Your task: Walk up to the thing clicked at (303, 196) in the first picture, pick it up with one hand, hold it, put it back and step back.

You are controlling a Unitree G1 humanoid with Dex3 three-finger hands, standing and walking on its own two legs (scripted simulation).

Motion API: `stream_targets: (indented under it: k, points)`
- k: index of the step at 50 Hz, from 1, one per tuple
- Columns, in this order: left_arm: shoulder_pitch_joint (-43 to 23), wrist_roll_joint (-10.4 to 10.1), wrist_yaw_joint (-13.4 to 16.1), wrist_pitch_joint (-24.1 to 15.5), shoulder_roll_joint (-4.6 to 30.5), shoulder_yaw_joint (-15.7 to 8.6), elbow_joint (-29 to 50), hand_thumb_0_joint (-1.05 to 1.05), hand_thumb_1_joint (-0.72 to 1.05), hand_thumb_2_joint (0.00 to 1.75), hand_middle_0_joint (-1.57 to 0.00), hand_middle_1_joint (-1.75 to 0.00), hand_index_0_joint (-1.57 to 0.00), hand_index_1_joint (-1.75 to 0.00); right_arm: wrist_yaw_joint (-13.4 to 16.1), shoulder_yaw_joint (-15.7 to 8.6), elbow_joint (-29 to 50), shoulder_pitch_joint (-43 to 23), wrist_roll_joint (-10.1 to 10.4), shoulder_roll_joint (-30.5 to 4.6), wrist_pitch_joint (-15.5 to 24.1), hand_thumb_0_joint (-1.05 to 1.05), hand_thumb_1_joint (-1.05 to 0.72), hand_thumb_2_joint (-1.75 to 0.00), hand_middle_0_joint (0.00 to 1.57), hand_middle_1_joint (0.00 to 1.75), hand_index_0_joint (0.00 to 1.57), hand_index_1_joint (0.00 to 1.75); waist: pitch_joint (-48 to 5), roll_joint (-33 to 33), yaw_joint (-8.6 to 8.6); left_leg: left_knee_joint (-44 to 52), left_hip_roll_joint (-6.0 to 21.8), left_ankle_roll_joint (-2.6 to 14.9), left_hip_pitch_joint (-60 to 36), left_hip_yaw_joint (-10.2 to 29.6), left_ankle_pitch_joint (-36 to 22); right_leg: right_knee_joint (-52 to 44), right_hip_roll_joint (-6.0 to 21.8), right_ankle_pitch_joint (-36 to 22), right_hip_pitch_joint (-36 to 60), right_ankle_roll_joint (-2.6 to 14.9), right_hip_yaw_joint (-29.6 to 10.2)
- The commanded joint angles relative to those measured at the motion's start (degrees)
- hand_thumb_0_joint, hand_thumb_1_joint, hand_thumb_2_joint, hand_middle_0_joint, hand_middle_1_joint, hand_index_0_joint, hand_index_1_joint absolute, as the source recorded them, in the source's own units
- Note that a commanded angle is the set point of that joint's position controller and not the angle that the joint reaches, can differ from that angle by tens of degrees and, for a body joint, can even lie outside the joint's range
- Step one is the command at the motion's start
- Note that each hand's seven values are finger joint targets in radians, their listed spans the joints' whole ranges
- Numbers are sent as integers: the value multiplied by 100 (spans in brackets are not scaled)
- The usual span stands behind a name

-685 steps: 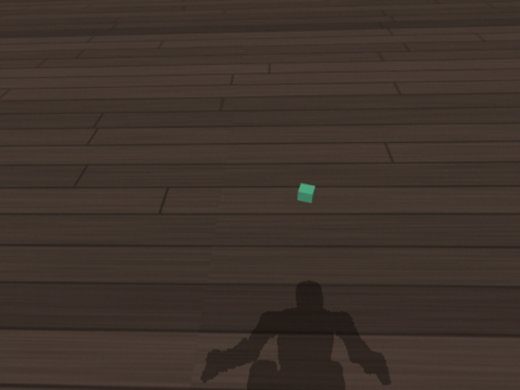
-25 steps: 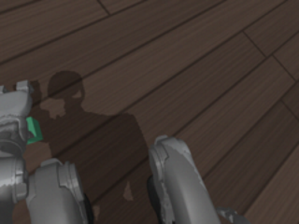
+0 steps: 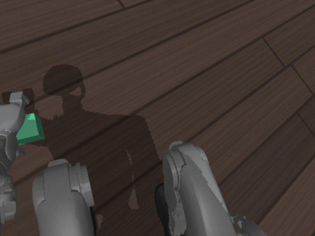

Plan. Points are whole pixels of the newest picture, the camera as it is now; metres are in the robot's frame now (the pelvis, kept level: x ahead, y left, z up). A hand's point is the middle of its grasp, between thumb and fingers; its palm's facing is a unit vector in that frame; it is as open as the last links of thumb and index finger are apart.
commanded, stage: rest palm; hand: left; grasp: from above
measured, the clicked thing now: (25, 129) +0.43 +0.32 -0.28
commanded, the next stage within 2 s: close in 1.20 s
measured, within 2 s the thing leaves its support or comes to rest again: neither
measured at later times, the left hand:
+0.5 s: hand (20, 130) +0.42 +0.31 -0.24, palm faces -0.43 -0.16 -0.89, open 14.3 cm
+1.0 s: hand (24, 132) +0.42 +0.31 -0.25, palm faces -0.42 -0.15 -0.89, open 14.0 cm
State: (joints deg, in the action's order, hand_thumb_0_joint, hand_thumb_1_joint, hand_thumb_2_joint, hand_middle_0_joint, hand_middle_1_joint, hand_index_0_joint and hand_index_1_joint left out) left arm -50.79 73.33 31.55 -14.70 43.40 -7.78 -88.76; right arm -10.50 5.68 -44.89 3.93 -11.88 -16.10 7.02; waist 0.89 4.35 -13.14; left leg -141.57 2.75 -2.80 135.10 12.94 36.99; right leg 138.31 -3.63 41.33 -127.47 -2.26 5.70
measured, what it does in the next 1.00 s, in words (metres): stands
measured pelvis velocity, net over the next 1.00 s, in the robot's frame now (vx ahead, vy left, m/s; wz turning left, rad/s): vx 0.00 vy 0.01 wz -0.07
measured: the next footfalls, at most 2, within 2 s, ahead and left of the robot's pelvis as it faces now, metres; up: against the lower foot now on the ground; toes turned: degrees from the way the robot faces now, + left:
none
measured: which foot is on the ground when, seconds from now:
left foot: down 0.00-1.00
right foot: down 0.00-1.00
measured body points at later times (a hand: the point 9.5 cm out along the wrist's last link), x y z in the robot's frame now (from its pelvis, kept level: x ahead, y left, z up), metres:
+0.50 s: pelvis +0.00 +0.00 -0.02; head +0.26 +0.09 +0.35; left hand +0.44 +0.32 -0.18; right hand +0.05 -0.25 -0.11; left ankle +0.08 +0.15 -0.28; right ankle +0.09 -0.12 -0.27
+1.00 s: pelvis +0.00 +0.01 -0.01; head +0.26 +0.11 +0.34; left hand +0.43 +0.31 -0.20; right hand +0.07 -0.26 -0.09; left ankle +0.08 +0.15 -0.28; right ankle +0.09 -0.12 -0.27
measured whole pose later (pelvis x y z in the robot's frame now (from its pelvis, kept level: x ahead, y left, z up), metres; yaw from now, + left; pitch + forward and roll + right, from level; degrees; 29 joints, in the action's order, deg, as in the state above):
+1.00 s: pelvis +0.00 +0.01 -0.01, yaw -4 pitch +26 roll -11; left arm -51.6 71.5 39.4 -13.0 50.2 -9.7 -97.3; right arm -16.5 11.7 -44.9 1.4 -17.6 -18.4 16.0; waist 7.2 7.5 -17.2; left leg -146.5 3.1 -2.9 134.7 17.1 39.0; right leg 140.1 -5.5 41.2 -126.3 -3.4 8.5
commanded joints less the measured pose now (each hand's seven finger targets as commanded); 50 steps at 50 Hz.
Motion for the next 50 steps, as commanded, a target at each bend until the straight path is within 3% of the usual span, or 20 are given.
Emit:
stream_targets:
  k: [1,4,5,8,12,16,17,19,26,29,34,35,38,41,43,44,45,46,48,50]
  points:
    - [-1688,57,570,108,1465,-209,168,0,-54,103,-8,-98,-7,-99,-1,-322,-38,1030,-145,-1535,108,0,-89,-90,20,30,20,30,-3316,-2119,-193,1173,-46,328,-2912,-808,-528,-1421,-165,-1255,1249,353,683]
    - [-1714,76,666,184,1647,-302,179,0,-55,101,-8,-97,-6,-99,-60,-272,-51,944,-233,-1546,164,0,-89,-90,20,30,20,30,-3524,-2232,-171,1101,-30,323,-3002,-818,-652,-1350,-191,-1381,1415,350,666]
    - [-1776,82,658,218,1637,-266,50,0,-54,102,-8,-98,-6,-99,-100,-255,-25,929,-281,-1576,213,0,-89,-90,20,30,20,30,-3431,-2197,-306,1013,-21,334,-2991,-822,-679,-1310,-184,-1443,1401,324,680]
    - [-1617,-13,659,271,1690,-274,-186,0,-55,100,-7,-97,-6,-98,-145,-216,-33,857,-334,-1602,292,0,-89,-90,20,30,20,30,-3330,-2197,-313,994,-11,343,-2860,-780,-551,-1297,-201,-1331,1380,334,706]
    - [-1454,-161,639,282,2028,-571,-74,0,-55,100,-7,-98,-5,-99,-196,-169,-65,953,-402,-1660,359,0,-89,-90,20,30,20,30,-3451,-2158,-250,908,20,371,-2769,-734,-705,-1333,-233,-1502,1697,307,667]
    - [-1512,-250,546,215,1773,-308,74,0,-55,100,-6,-97,-5,-98,-271,-95,29,900,-444,-1641,452,0,-89,-90,20,30,20,30,-3433,-2153,-345,875,23,370,-2720,-672,-655,-1298,-267,-1443,1714,315,701]
    - [-1496,-293,550,183,1948,-401,-66,0,-56,100,-7,-97,-5,-98,-278,-80,-36,974,-440,-1697,468,0,-89,-90,20,30,20,30,-3347,-2088,-422,830,20,376,-2687,-658,-634,-1262,-238,-1435,1696,304,755]
    - [-1258,-292,559,136,2019,-474,-6,0,-57,101,-6,-96,-4,-98,-272,-62,-28,964,-421,-1691,484,0,-89,-90,20,30,20,30,-3414,-2170,-278,860,33,358,-2779,-659,-736,-1245,-259,-1529,1797,314,744]
    - [-1374,-202,680,-8,1982,-341,-48,0,-56,101,-7,-96,-5,-98,-349,26,-20,959,-486,-1763,558,0,-89,-90,20,30,20,30,-3175,-2196,-414,778,53,351,-2662,-614,-676,-1222,-293,-1530,1735,292,806]
    - [-1185,-170,806,-3,2235,-570,-94,0,-54,102,-8,-94,-6,-97,-362,57,-71,1034,-511,-1839,574,0,-89,-90,20,30,20,30,-3259,-2094,-349,750,63,364,-2670,-610,-826,-1260,-308,-1679,1921,265,803]
    - [-1400,-159,861,67,1840,-153,-321,0,-54,100,-8,-94,-7,-96,-440,140,53,855,-533,-1830,689,0,-89,-90,20,30,20,30,-2976,-2158,-509,801,56,341,-2678,-560,-594,-1205,-313,-1450,1639,292,904]
    - [-1320,-175,911,68,2062,-320,-278,0,-53,100,-9,-96,-7,-98,-426,85,-41,820,-526,-1884,692,0,-89,-90,20,30,20,30,-3021,-2200,-406,852,80,325,-2693,-541,-530,-1229,-334,-1352,1670,310,918]
    - [-1193,-135,995,119,2118,-403,-398,0,-52,100,-11,-94,-8,-96,-456,99,-51,858,-579,-1927,732,0,-89,-90,20,30,20,30,-2968,-2239,-424,875,76,315,-2709,-534,-557,-1227,-337,-1358,1731,316,939]
    - [-1415,-222,975,150,1863,-167,-328,0,-51,98,-11,-93,-9,-95,-505,111,13,721,-551,-1894,810,0,-89,-90,20,30,20,30,-2916,-2156,-503,806,82,327,-2664,-521,-523,-1254,-337,-1360,1659,296,937]
    - [-1334,-229,987,156,2028,-251,-343,0,-51,98,-10,-94,-9,-96,-512,81,-39,780,-528,-1964,855,0,-89,-90,20,30,20,30,-2978,-2162,-500,794,93,324,-2777,-518,-609,-1248,-338,-1446,1735,286,936]
    - [-1483,-229,953,147,1825,-15,-298,0,-50,97,-11,-93,-9,-95,-544,142,67,681,-519,-1915,908,0,-89,-90,20,30,20,30,-2884,-2211,-530,757,78,325,-2717,-523,-591,-1216,-311,-1431,1646,281,931]
    - [-1296,-233,1002,166,2167,-352,-405,0,-49,96,-11,-94,-10,-95,-536,128,-104,820,-557,-1959,888,0,-89,-90,20,30,20,30,-2981,-2171,-494,777,101,331,-2762,-515,-662,-1255,-348,-1525,1831,275,921]
    - [-1389,-256,973,154,1907,-123,-328,0,-49,95,-13,-91,-11,-93,-557,115,8,755,-520,-1960,926,0,-89,-90,20,30,20,30,-2883,-2181,-513,791,74,311,-2752,-512,-622,-1220,-311,-1440,1705,282,956]
    - [-1204,-261,1037,163,2004,-266,-359,0,-49,97,-12,-94,-11,-95,-564,130,-55,715,-560,-1958,920,0,-89,-90,20,30,20,30,-3070,-2304,-457,821,112,289,-2905,-490,-784,-1224,-375,-1620,1876,292,972]
    - [-1349,-255,1007,168,1959,-162,-362,0,-50,95,-11,-94,-9,-95,-608,151,-31,722,-543,-1956,963,0,-89,-90,20,30,20,30,-2940,-2306,-540,780,107,292,-2888,-490,-762,-1146,-331,-1608,1810,290,990]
